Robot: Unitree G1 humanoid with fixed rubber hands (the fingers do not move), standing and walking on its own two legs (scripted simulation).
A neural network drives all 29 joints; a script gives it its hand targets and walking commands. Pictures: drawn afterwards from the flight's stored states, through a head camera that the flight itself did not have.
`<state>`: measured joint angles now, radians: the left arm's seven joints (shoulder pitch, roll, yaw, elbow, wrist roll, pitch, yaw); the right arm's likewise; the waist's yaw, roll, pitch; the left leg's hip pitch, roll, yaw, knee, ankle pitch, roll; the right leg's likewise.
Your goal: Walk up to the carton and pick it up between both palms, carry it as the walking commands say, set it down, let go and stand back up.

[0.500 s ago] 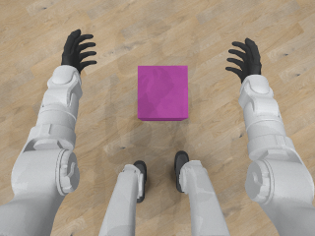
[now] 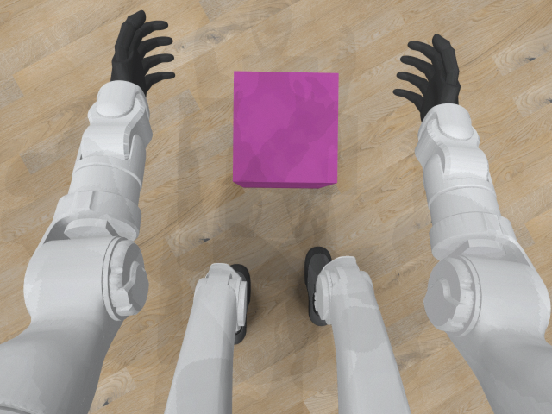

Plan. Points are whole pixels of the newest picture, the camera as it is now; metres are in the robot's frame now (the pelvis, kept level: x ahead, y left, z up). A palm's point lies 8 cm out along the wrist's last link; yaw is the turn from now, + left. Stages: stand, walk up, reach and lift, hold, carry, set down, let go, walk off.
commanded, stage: reach and lift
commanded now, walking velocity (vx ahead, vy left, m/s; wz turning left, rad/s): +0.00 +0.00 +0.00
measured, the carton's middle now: (283, 139) +0.51 -0.02 -0.46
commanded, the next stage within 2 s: none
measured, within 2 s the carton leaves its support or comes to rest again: neither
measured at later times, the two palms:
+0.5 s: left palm (171, 117) +0.52 +0.18 -0.27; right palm (392, 128) +0.49 -0.20 -0.28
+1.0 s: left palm (190, 135) +0.51 +0.17 -0.40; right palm (371, 140) +0.49 -0.20 -0.39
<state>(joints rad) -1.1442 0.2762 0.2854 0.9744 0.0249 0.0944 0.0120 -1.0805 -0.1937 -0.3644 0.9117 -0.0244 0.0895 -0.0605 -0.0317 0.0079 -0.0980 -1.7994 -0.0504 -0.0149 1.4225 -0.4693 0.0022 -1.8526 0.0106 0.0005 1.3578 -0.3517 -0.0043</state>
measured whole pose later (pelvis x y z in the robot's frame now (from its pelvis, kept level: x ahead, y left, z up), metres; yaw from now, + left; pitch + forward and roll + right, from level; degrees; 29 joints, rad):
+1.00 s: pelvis -0.03 +0.00 -0.22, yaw +1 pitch +38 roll -1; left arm -1.42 0.38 0.04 1.11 -0.22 0.05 0.10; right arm -1.38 -0.36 -0.14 1.13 0.25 0.02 -0.12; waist -0.03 -0.01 0.35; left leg -2.25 -0.07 0.00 2.23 -0.64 -0.01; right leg -2.32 0.00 -0.02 2.15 -0.49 -0.01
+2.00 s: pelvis -0.03 +0.00 -0.21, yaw +1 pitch +38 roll -1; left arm -1.49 0.28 0.01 1.18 -0.18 0.02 0.16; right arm -1.45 -0.28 -0.12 1.20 0.24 -0.02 -0.16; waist -0.04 -0.01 0.35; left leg -2.25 -0.07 0.00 2.21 -0.62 -0.01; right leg -2.30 0.01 -0.01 2.14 -0.50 0.01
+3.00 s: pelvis -0.03 +0.00 -0.19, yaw +3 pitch +42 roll +0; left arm -1.32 0.14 0.32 0.87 0.10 0.27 0.11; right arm -1.25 -0.10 -0.43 0.77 -0.08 0.29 -0.12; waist -0.05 0.02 0.12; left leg -2.25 -0.13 -0.02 2.12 -0.61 -0.03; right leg -2.29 0.08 0.04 2.07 -0.51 0.05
